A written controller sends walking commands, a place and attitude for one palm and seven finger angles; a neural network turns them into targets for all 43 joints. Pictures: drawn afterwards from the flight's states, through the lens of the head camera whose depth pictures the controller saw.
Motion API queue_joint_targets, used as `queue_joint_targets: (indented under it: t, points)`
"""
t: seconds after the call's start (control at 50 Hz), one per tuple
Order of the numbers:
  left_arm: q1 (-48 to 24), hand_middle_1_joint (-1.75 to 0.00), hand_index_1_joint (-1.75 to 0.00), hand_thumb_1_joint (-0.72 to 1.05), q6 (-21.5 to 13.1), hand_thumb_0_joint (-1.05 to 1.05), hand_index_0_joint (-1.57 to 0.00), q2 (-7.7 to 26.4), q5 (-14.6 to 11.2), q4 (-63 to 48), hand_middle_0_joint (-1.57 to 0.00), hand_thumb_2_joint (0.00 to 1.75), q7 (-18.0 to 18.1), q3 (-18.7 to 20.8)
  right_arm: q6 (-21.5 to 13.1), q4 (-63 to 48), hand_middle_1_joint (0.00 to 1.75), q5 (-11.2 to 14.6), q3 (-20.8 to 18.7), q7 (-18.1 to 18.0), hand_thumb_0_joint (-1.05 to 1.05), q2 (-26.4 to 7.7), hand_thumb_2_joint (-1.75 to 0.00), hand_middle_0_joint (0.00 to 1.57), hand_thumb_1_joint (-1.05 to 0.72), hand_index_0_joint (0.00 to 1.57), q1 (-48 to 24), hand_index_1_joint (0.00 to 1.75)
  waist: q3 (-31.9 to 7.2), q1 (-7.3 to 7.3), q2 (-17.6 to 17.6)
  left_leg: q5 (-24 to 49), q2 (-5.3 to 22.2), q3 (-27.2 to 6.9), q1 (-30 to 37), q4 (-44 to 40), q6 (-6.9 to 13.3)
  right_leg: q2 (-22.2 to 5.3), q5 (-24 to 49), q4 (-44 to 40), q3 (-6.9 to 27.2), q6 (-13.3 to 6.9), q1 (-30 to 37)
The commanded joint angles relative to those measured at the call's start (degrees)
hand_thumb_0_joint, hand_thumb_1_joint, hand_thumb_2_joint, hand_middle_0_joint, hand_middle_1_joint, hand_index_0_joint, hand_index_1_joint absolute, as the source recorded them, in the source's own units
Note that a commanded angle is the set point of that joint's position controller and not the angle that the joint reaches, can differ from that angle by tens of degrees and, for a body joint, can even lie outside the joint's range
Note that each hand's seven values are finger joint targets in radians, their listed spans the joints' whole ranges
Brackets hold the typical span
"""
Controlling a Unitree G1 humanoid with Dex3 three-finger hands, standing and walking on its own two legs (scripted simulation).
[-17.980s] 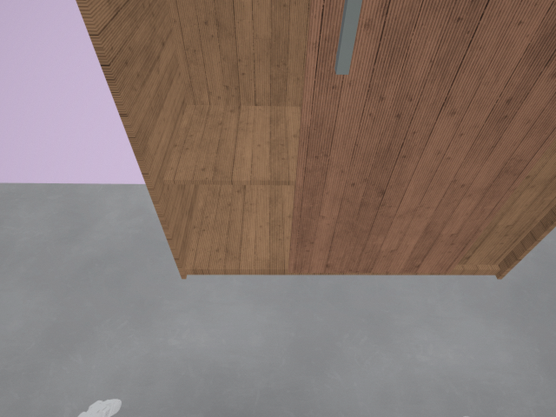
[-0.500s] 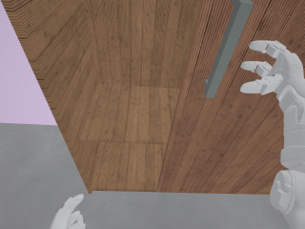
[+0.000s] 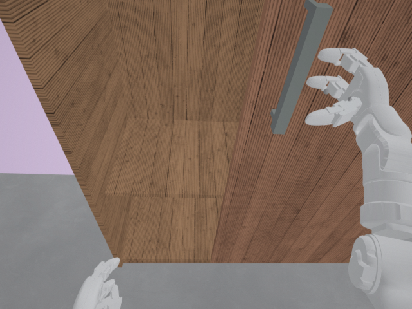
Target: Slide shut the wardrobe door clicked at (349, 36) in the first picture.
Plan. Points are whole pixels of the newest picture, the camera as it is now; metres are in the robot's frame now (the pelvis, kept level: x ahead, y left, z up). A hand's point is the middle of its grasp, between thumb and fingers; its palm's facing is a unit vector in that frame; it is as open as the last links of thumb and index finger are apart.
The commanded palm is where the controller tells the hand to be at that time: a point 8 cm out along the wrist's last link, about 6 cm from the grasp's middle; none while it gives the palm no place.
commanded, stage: move the hooked fingers beside the handle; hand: right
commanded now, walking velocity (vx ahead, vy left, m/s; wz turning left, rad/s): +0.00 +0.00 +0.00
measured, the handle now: (292, 73) +0.47 -0.12 +0.27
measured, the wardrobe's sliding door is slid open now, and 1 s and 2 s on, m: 0.42 0.42 0.42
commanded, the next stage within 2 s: none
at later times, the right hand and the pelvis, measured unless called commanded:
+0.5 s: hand (330, 100) +0.43 -0.18 +0.24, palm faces +0.01 +1.00 -0.04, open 14.0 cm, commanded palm +0.40 -0.23 +0.25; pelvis +0.00 +0.00 +0.00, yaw +0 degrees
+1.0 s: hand (329, 82) +0.42 -0.17 +0.28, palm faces -0.01 +1.00 -0.05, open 14.0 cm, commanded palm +0.40 -0.21 +0.25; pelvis +0.00 +0.00 +0.00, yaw +0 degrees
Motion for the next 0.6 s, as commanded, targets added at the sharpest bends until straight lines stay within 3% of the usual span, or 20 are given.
queue_joint_targets:
  t: [0.0, 0.02, 0.04, 0.06, 0.12, 0.16, 0.2, 0.22, 0.24, 0.26, 0.28, 0.3, 0.34, 0.36, 0.4, 0.44, 0.48, 0.52, 0.56, 0.58]
  points:
    - [-4.8, -0.3, -0.3, 0.9, -1.8, 0.0, -0.2, 7.8, -0.5, -7.0, -0.2, 0.9, 0.7, 2.8, -0.9, -4.6, 1.2, -1.5, -4.7, -2.0, 0.0, -18.4, -0.3, 0.3, 0.5, 0.3, -29.7, 1.2, -10.2, -0.06, 3.7, 11.1, 0.7, -3.2, 11.8, -0.4, 2.4, -0.8, 15.3, -3.3, 3.7, 1.0, -7.2]
    - [-4.9, -0.3, -0.3, 0.9, -1.6, 0.0, -0.2, 7.4, -0.4, -7.3, -0.2, 0.9, 0.9, 2.7, -0.8, -4.3, 1.2, -1.7, -3.0, -1.7, 0.0, -15.9, -0.3, 0.3, 0.5, 0.3, -29.4, 1.2, -10.9, 0.51, 3.4, 11.0, 0.8, -3.3, 11.9, -0.3, 2.2, -1.1, 15.1, -3.4, 3.4, 0.8, -6.4]
    - [-4.7, -0.3, -0.3, 0.9, -1.5, 0.0, -0.2, 7.4, -0.5, -7.6, -0.2, 0.9, 1.0, 2.7, -0.7, -3.9, 1.2, -1.8, -4.0, -1.4, 0.0, -17.3, -0.3, 0.3, 0.5, 0.3, -28.9, 1.2, -11.8, 0.28, 2.5, 11.2, 0.8, -3.6, 12.2, -0.3, 2.2, -1.0, 15.1, -3.1, 3.2, 0.6, -6.3]
    - [-4.5, -0.3, -0.3, 0.9, -1.6, 0.0, -0.2, 7.4, -0.5, -8.0, -0.2, 0.9, 1.1, 2.7, -1.3, -5.1, 1.2, -1.6, -2.5, -0.8, 0.0, -16.0, -0.3, 0.3, 0.5, 0.3, -30.8, 1.2, -13.6, 0.77, 2.7, 12.3, 0.8, -3.6, 13.1, -0.1, 2.3, -0.9, 15.9, -2.9, 3.4, 0.6, -5.5]
    - [-5.0, -0.3, -0.3, 0.9, -2.4, 0.0, -0.2, 7.1, -0.2, -9.6, -0.2, 0.9, 0.8, 3.0, -4.8, -13.7, 1.2, 0.2, -2.8, 1.2, 0.0, -15.9, -0.3, 0.3, 0.5, 0.3, -32.8, 1.2, -22.7, 0.39, 1.4, 18.6, 0.7, -3.9, 17.3, 1.2, 2.4, -0.9, 22.3, -1.5, 3.6, 0.7, -0.7]
    - [-5.1, -0.3, -0.3, 0.9, -3.1, 0.0, -0.2, 7.1, -0.1, -10.0, -0.2, 0.9, 0.7, 3.2, -6.5, -17.7, 1.2, 1.4, -2.8, 2.3, 0.0, -15.3, -0.3, 0.3, 0.5, 0.3, -33.3, 1.2, -26.0, 0.3, 1.3, 21.6, 0.5, -3.6, 18.2, 1.7, 2.3, -1.1, 27.2, -0.9, 4.0, 1.3, 2.3]
    - [-5.6, -0.3, -0.3, 0.9, -3.4, 0.0, -0.2, 7.3, -0.3, -9.4, -0.2, 0.9, 0.5, 3.2, -6.1, -16.0, 1.2, 2.3, -2.3, 2.7, 0.0, -14.4, -0.3, 0.3, 0.5, 0.3, -31.0, 1.2, -23.0, 0.08, 2.8, 21.3, 0.2, -3.5, 16.6, 1.6, 2.3, -1.1, 26.6, -0.5, 3.9, 1.2, 1.0]
    - [-5.3, -0.3, -0.3, 0.9, -3.3, 0.0, -0.2, 7.4, -0.4, -8.5, -0.2, 0.9, 0.6, 3.1, -5.3, -13.7, 1.2, 2.3, -1.7, 2.6, 0.0, -13.0, -0.3, 0.3, 0.5, 0.3, -30.7, 1.2, -19.8, 0.71, 3.3, 19.7, 0.2, -3.2, 15.0, 1.2, 2.1, -1.3, 24.6, -1.2, 3.7, 1.1, -0.2]
    - [-4.6, -0.3, -0.3, 0.9, -3.2, 0.0, -0.2, 7.7, -0.4, -7.8, -0.2, 0.9, 0.6, 3.2, -4.1, -10.3, 1.2, 2.1, -3.4, 2.0, 0.0, -14.3, -0.3, 0.3, 0.5, 0.3, -28.4, 1.2, -16.7, 0.41, 4.9, 18.0, 0.1, -2.9, 13.9, 0.8, 2.1, -1.3, 22.4, -1.6, 3.8, 1.1, -2.1]
    - [-4.8, -0.3, -0.3, 0.9, -2.8, 0.0, -0.2, 7.9, -0.6, -7.4, -0.2, 0.9, 0.6, 3.0, -2.8, -8.3, 1.2, 1.6, -2.4, 1.7, 0.0, -13.5, -0.3, 0.3, 0.5, 0.3, -27.1, 1.2, -13.4, 0.48, 3.3, 15.6, 0.2, -2.8, 12.2, 0.4, 2.2, -1.3, 20.0, -2.3, 3.6, 1.1, -3.7]
    - [-4.6, -0.3, -0.3, 0.9, -2.6, 0.0, -0.2, 7.9, -0.6, -6.8, -0.2, 0.9, 0.7, 3.0, -1.4, -5.3, 1.2, 1.2, -2.1, 1.1, 0.0, -12.8, -0.3, 0.3, 0.5, 0.3, -26.3, 1.2, -10.3, 0.79, 4.1, 13.4, 0.2, -2.6, 10.5, 0.1, 2.2, -1.2, 17.7, -2.6, 3.6, 1.1, -5.3]
    - [-4.5, -0.3, -0.3, 0.9, -2.2, 0.0, -0.2, 8.3, -0.8, -6.5, -0.2, 0.9, 0.5, 3.2, -0.5, -3.9, 1.2, 0.3, -3.5, 0.1, 0.0, -15.5, -0.3, 0.3, 0.5, 0.3, -26.5, 1.2, -9.1, 0.19, 3.0, 11.9, 0.3, -2.8, 10.1, -0.3, 2.4, -0.8, 16.3, -2.7, 3.6, 1.1, -6.6]
    - [-4.2, -0.3, -0.3, 0.9, -1.6, 0.0, -0.2, 8.0, -0.6, -7.1, -0.2, 0.9, 0.6, 3.1, 0.0, -3.9, 1.2, -0.8, -3.0, -0.9, 0.0, -15.2, -0.3, 0.3, 0.5, 0.3, -27.0, 1.2, -9.9, 0.49, 3.2, 10.3, 0.6, -3.0, 10.5, -0.2, 2.3, -0.9, 14.9, -3.1, 3.5, 0.8, -6.9]
    - [-4.3, -0.3, -0.3, 0.9, -1.7, 0.0, -0.2, 7.8, -0.5, -7.6, -0.2, 0.9, 0.6, 3.2, -0.5, -5.7, 1.2, -0.9, -3.3, -1.1, 0.0, -15.6, -0.3, 0.3, 0.5, 0.3, -27.6, 1.2, -12.3, 0.36, 2.8, 12.1, 0.7, -3.1, 11.7, 0.2, 2.4, -0.9, 16.4, -2.6, 3.4, 0.7, -5.9]
    - [-4.7, -0.3, -0.3, 0.9, -1.7, 0.0, -0.2, 7.8, -0.3, -8.8, -0.2, 0.9, 0.5, 3.3, -2.5, -10.8, 1.2, -0.5, -5.5, -0.9, 0.0, -19.5, -0.3, 0.3, 0.5, 0.3, -29.4, 1.2, -18.1, -0.47, 4.2, 15.8, 0.7, -3.6, 15.8, 1.0, 2.4, -0.7, 19.6, -1.9, 3.7, 0.6, -4.6]
    - [-5.2, -0.3, -0.3, 0.9, -2.3, 0.0, -0.2, 7.2, 0.0, -10.3, -0.2, 0.9, 0.7, 3.2, -5.7, -18.3, 1.2, 0.2, -6.1, 0.1, 0.0, -19.8, -0.3, 0.3, 0.5, 0.3, -32.4, 1.2, -24.9, -0.46, 3.7, 20.5, 0.6, -4.1, 19.5, 2.0, 2.2, -0.9, 24.1, -1.2, 3.6, 0.5, -0.7]
    - [-5.4, -0.3, -0.3, 0.9, -2.9, 0.0, -0.2, 7.1, 0.1, -10.5, -0.2, 0.9, 0.9, 3.1, -7.7, -21.2, 1.2, 0.7, -6.4, 1.2, 0.0, -20.5, -0.3, 0.3, 0.5, 0.3, -34.6, 1.2, -26.9, -0.21, 1.8, 22.7, 0.5, -4.1, 20.3, 2.2, 2.1, -1.0, 27.3, -0.9, 3.8, 1.0, 1.6]
    - [-5.5, -0.3, -0.3, 0.9, -3.3, 0.0, -0.2, 7.0, 0.1, -10.1, -0.2, 0.9, 0.6, 3.0, -7.2, -20.4, 1.2, 1.3, -4.6, 1.8, 0.0, -17.2, -0.3, 0.3, 0.5, 0.3, -31.8, 1.2, -24.6, -0.23, 0.1, 22.3, 0.4, -3.7, 18.2, 2.0, 2.2, -1.3, 29.2, -0.8, 3.9, 1.6, 2.2]
    - [-5.3, -0.3, -0.3, 0.9, -3.2, 0.0, -0.2, 7.1, -0.2, -8.6, -0.2, 0.9, 0.5, 2.9, -4.5, -13.8, 1.2, 1.1, -1.9, 2.2, 0.0, -13.4, -0.3, 0.3, 0.5, 0.3, -28.0, 1.2, -17.3, 0.24, -2.0, 18.7, 0.2, -3.0, 13.5, 1.0, 2.4, -1.5, 26.7, -1.4, 3.8, 2.3, 0.4]
    - [-4.9, -0.3, -0.3, 0.9, -2.9, 0.0, -0.2, 7.5, -0.5, -7.5, -0.2, 0.9, 0.5, 2.9, -2.7, -9.2, 1.2, 1.0, -0.4, 2.2, 0.0, -11.6, -0.3, 0.3, 0.5, 0.3, -26.7, 1.2, -12.3, 0.88, 0.3, 16.0, 0.0, -2.4, 11.2, 0.4, 2.4, -1.5, 23.2, -2.2, 4.0, 2.4, -2.1]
